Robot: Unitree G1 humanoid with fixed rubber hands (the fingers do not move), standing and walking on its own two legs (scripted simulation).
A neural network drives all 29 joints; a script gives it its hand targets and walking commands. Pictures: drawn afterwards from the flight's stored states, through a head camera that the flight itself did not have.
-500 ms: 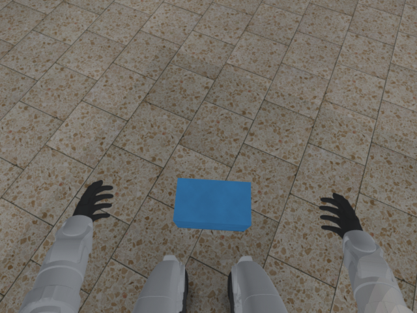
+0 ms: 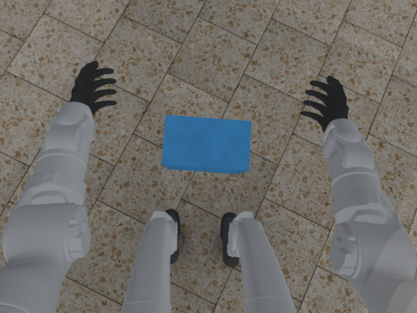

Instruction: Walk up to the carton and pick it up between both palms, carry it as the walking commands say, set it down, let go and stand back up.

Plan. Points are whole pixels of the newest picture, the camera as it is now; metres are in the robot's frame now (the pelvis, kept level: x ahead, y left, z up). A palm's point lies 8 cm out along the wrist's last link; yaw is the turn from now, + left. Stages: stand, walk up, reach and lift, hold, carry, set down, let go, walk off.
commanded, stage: reach and lift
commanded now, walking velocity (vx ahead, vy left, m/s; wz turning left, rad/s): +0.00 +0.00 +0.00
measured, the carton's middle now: (206, 147) +0.47 -0.01 -0.55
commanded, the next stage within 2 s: none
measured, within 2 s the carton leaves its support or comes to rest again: neither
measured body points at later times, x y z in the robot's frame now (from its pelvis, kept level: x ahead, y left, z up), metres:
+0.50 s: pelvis +0.00 +0.01 -0.07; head +0.29 +0.01 +0.28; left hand +0.50 +0.22 -0.19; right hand +0.47 -0.25 -0.18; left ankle +0.09 +0.13 -0.62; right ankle +0.08 -0.11 -0.62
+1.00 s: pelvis -0.03 +0.01 -0.20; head +0.30 +0.00 +0.10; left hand +0.50 +0.21 -0.34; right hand +0.47 -0.24 -0.34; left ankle +0.09 +0.13 -0.62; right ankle +0.08 -0.11 -0.62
